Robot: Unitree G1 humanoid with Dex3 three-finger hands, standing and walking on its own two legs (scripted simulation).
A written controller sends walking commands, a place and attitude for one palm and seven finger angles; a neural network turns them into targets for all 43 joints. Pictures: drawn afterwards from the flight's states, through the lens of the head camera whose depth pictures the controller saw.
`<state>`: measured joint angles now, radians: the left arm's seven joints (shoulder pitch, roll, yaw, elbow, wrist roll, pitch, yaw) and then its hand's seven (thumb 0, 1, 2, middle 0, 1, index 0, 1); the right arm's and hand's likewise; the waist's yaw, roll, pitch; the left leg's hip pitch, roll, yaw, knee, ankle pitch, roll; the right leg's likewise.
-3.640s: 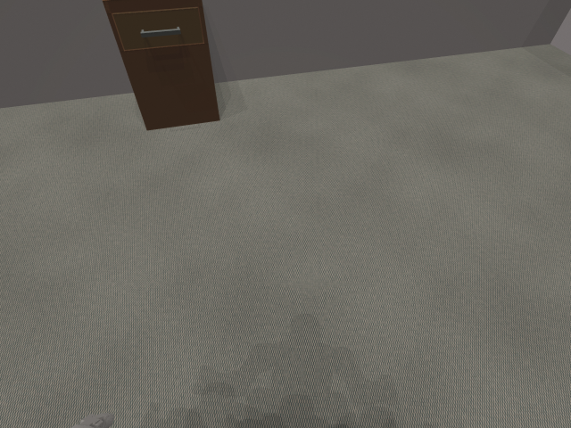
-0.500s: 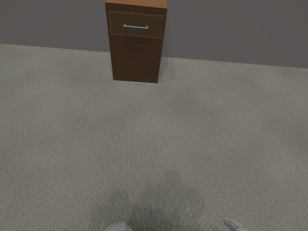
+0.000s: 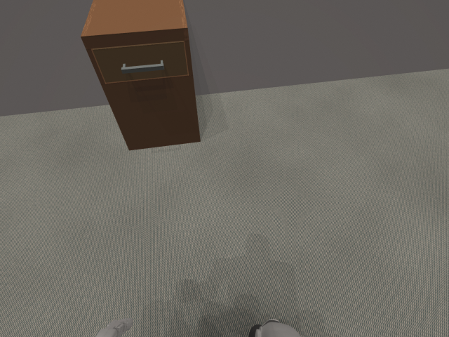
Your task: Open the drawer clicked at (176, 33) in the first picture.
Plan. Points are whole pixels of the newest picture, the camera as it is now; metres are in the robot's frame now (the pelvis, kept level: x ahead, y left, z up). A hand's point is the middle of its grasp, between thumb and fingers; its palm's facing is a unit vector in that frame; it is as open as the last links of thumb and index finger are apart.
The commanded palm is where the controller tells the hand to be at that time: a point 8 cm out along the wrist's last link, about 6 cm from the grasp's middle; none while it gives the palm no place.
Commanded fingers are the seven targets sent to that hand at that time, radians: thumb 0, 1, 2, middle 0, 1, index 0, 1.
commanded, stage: walk to a spot facing it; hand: left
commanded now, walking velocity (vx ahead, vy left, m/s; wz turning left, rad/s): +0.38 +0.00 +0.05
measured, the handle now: (143, 66) +1.21 +0.36 -0.20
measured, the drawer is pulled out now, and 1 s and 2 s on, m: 0.00 0.00 0.00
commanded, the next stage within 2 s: take the last steps up to it in 0.72 s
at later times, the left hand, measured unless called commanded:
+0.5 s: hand out of the picture +0.14 +0.17 -0.17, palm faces +0.19 -0.97 -0.15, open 7.3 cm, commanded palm none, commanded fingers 0.00 0.90 0.90 -0.20 -0.30 -0.20 -0.30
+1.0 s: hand (153, 191) +0.49 +0.20 -0.15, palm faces -0.02 -0.97 -0.23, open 7.4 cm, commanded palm none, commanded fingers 0.00 0.90 0.90 -0.20 -0.30 -0.20 -0.30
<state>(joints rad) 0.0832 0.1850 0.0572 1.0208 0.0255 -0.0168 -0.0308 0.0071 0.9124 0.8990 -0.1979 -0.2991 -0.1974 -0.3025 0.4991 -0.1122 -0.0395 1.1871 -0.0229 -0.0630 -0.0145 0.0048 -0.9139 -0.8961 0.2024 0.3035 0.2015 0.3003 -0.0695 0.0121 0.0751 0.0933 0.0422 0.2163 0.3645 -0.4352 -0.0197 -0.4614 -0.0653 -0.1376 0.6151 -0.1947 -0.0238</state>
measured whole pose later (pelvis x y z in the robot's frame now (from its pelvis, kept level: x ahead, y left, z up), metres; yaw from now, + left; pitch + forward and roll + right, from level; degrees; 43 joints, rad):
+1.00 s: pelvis +0.41 +0.01 +0.00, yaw -1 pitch -1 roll +2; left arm 0.18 0.18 0.06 1.03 0.03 -0.01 -0.02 0.00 0.91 0.90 -0.20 -0.30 -0.20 -0.30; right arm 0.38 -0.14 -0.05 1.12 -0.02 -0.04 -0.01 0.00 -0.92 -0.90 0.20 0.30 0.20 0.30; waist -0.04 0.01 0.05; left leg -0.06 0.07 0.26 0.47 -0.37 -0.03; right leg -0.38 -0.09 -0.12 0.60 -0.20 0.01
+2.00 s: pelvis +0.71 +0.07 +0.01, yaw +5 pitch -2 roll +2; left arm 0.16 0.16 0.03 1.04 0.02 -0.01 0.02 0.00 0.91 0.90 -0.20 -0.30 -0.20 -0.30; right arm 0.37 -0.10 -0.02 1.15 -0.01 -0.03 -0.02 0.01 -0.92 -0.90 0.20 0.30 0.20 0.30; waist -0.03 -0.02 0.05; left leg -0.07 -0.01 0.18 0.46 -0.36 0.02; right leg -0.34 -0.07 -0.08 0.57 -0.16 0.00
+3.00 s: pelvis +0.68 +0.12 +0.02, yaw +5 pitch -1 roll +1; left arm 0.30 0.14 -0.02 1.10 0.01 0.00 0.02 0.02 0.93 0.90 -0.20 -0.30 -0.20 -0.30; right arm 0.36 -0.18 0.02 1.09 -0.01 -0.01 -0.02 0.01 -0.91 -0.90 0.20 0.30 0.20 0.30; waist -0.01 0.03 0.01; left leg -0.15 -0.04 0.09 0.40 -0.24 0.05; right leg -0.25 -0.03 -0.03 0.46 -0.20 -0.01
